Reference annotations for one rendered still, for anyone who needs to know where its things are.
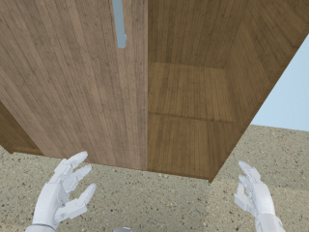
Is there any robot left hand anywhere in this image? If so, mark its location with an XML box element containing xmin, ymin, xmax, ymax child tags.
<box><xmin>32</xmin><ymin>151</ymin><xmax>97</xmax><ymax>230</ymax></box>

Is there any robot right hand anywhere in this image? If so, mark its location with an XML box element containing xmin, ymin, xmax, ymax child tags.
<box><xmin>234</xmin><ymin>160</ymin><xmax>275</xmax><ymax>217</ymax></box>

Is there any wardrobe door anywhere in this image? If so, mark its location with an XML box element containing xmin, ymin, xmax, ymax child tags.
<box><xmin>0</xmin><ymin>0</ymin><xmax>148</xmax><ymax>171</ymax></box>
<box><xmin>0</xmin><ymin>101</ymin><xmax>39</xmax><ymax>150</ymax></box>

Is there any handle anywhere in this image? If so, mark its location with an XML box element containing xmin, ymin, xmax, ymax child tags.
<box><xmin>112</xmin><ymin>0</ymin><xmax>127</xmax><ymax>48</ymax></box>

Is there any robot right forearm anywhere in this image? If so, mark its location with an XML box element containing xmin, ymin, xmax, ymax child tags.
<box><xmin>255</xmin><ymin>214</ymin><xmax>286</xmax><ymax>232</ymax></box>

